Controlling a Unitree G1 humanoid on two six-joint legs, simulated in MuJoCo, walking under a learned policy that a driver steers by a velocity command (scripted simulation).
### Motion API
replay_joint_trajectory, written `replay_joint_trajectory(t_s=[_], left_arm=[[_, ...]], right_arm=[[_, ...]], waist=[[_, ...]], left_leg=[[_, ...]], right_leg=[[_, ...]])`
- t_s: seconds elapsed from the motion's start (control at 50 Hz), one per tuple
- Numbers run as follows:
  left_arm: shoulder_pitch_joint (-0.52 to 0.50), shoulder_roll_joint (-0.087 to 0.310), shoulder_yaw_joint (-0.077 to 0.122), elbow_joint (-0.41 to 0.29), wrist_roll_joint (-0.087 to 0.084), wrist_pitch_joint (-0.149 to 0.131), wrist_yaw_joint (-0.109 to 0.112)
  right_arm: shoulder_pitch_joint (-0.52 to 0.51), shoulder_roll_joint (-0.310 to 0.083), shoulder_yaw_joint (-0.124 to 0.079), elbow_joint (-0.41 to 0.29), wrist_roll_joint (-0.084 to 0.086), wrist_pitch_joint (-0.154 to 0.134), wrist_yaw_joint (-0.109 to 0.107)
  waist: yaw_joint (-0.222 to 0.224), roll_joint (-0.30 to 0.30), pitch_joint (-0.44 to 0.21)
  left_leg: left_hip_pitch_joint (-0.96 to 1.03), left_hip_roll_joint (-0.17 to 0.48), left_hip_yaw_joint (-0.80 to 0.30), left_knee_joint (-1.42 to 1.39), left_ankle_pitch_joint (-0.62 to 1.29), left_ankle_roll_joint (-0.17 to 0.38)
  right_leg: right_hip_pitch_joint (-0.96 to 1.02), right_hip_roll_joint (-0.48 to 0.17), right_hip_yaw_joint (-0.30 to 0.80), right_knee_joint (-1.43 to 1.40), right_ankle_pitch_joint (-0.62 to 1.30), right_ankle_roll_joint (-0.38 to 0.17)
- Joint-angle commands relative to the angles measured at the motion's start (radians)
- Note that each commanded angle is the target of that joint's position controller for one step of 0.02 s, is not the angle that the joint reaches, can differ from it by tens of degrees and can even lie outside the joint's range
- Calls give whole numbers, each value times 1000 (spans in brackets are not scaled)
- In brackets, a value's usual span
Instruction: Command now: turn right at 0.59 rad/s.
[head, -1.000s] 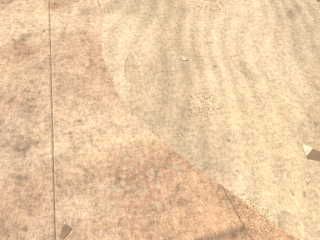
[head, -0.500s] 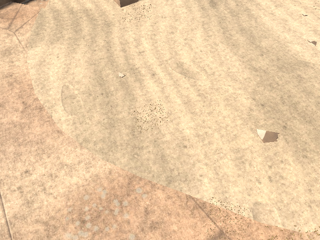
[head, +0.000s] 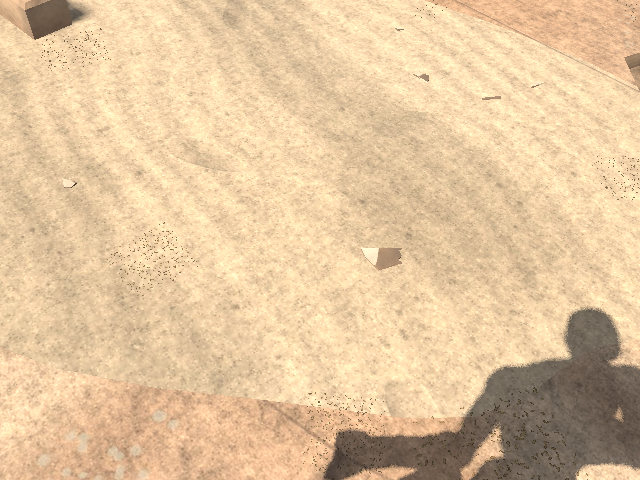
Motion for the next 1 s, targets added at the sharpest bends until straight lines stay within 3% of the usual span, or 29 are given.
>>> replay_joint_trajectory(t_s=[0.02, 0.16, 0.2, 0.22, 0.24, 0.26, 0.28, 0.3, 0.32, 0.34, 0.38, 0.4, 0.44, 0.48, 0.6, 0.64, 0.66, 0.68, 0.7, 0.72, 0.74, 0.86, 1.0], left_arm=[[-18, 63, 11, -70, -6, 2, -11], [-68, 36, -12, -114, -19, 7, -19], [-58, 36, -14, -119, -23, 0, -15], [-28, 26, -17, -111, -19, -7, -11], [10, 24, -20, -97, -7, -18, -2], [35, 72, -13, -90, 12, -35, 10], [24, 209, 10, -123, 6, -49, 16], [102, 190, 15, -99, -8, -52, 22], [63, 134, -7, -89, -8, -52, 25], [-14, 84, -25, -92, -10, -50, 29], [-73, 58, -37, -95, -12, -52, 42], [-65, 48, -44, -89, -12, -55, 44], [-46, 43, -49, -74, -11, -63, 45], [-31, 43, -52, -56, -6, -66, 46], [-27, 47, -58, -7, 2, -65, 48], [-56, 31, -67, 5, -10, -68, 54], [-43, 3, -78, 8, -9, -76, 55], [14, -7, -76, 18, -10, -78, 49], [17, -4, -76, 50, -6, -70, 49], [-1, 14, -73, 67, -2, -67, 50], [-5, 26, -67, 84, -4, -68, 51], [17, 4, -72, 174, -10, -77, 57], [37, 0, -77, 269, -11, -75, 65]], right_arm=[[27, -146, -42, -57, 2, -16, -5], [30, -195, -65, -45, -6, -12, 21], [35, -208, -70, -37, -2, -8, 28], [23, -211, -70, -33, 6, -4, 30], [18, -205, -69, -26, 17, 1, 31], [55, -169, -61, -20, 15, 5, 35], [66, -57, -27, -84, 3, 12, 44], [-17, -112, -35, -77, 2, 33, 27], [-16, -122, -39, -67, 16, 43, 29], [-3, -126, -42, -46, 24, 42, 34], [48, -151, -51, -5, 7, 39, 42], [66, -148, -50, 11, 5, 40, 45], [66, -122, -42, 24, 12, 44, 49], [44, -102, -34, 28, 13, 49, 47], [44, -85, -23, 63, 18, 42, 24], [86, -66, -12, 90, 11, 24, 16], [96, -92, -12, 98, 0, 9, 11], [52, -158, -20, 92, 1, -4, 11], [14, -141, -19, 102, 16, -8, 22], [2, -104, -9, 105, 15, -12, 29], [11, -98, -7, 117, 15, -15, 28], [40, -89, -3, 188, 17, -19, 16], [38, -81, 4, 263, 16, -21, 12]], waist=[[-28, 205, -68], [-48, 261, -85], [-44, 266, -94], [-18, 247, -98], [13, 208, -100], [16, 74, -118], [-21, -237, -110], [73, -126, -123], [31, -89, -79], [-4, -71, -38], [-30, -100, -40], [-32, -79, -67], [-26, -47, -81], [-10, -55, -62], [-2, -55, -46], [-46, -4, -59], [-39, 40, -85], [26, 125, -65], [23, 164, -40], [7, 158, -17], [-5, 152, -8], [-15, 86, -12], [-12, 65, 0]], left_leg=[[188, 238, -146, -91, 433, 164], [133, 281, -63, -40, 438, 156], [116, 287, -58, -2, 448, 143], [91, 274, -40, 41, 432, 123], [36, 253, -7, 102, 367, 79], [-90, 205, 48, 237, 190, 13], [-345, 48, 123, 448, -371, -71], [-316, 40, -24, 556, -414, -68], [-309, 45, -53, 602, -360, -63], [-291, 56, -68, 582, -281, -59], [-260, 42, -45, 574, -183, -64], [-235, 34, -44, 575, -165, -68], [-211, 30, -47, 521, -153, -72], [-192, 28, -48, 426, -158, -72], [-44, -3, -39, 157, -158, -42], [112, 16, -57, -64, 67, -26], [202, 91, -144, -96, 153, -17], [169, 163, -223, -75, 244, 11], [46, 164, -213, -72, 188, 32], [14, 134, -191, -83, 134, 17], [16, 110, -168, -89, 112, 3], [74, 99, -156, -95, 113, 8], [68, 95, -158, -111, 95, 16]], right_leg=[[-98, -28, -29, -9, -9, 32], [115, -59, -123, -325, -76, -6], [177, -50, -139, -429, -56, -28], [239, -40, -147, -541, 14, -44], [332, -33, -139, -707, 156, -58], [465, -126, 18, -814, 231, -76], [543, -455, 416, -816, 638, -180], [447, -481, 363, -774, 760, -299], [414, -422, 283, -779, 731, -305], [370, -356, 209, -801, 649, -266], [383, -275, 128, -802, 689, -225], [397, -267, 110, -795, 724, -224], [414, -270, 102, -797, 701, -224], [412, -270, 113, -803, 616, -226], [344, -274, 172, -775, 487, -234], [275, -249, 167, -746, 429, -182], [226, -224, 162, -734, 364, -140], [218, -141, 99, -741, 258, -114], [315, -105, 65, -778, 211, -103], [353, -114, 70, -777, 237, -100], [360, -123, 75, -768, 271, -103], [335, -136, 78, -790, 299, -93], [344, -143, 77, -805, 300, -87]])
